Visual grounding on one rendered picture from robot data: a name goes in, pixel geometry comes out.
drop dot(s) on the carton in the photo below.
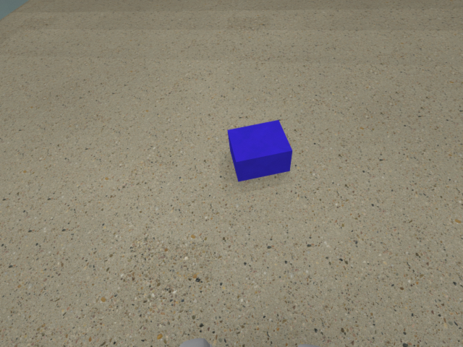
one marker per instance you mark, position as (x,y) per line
(259,150)

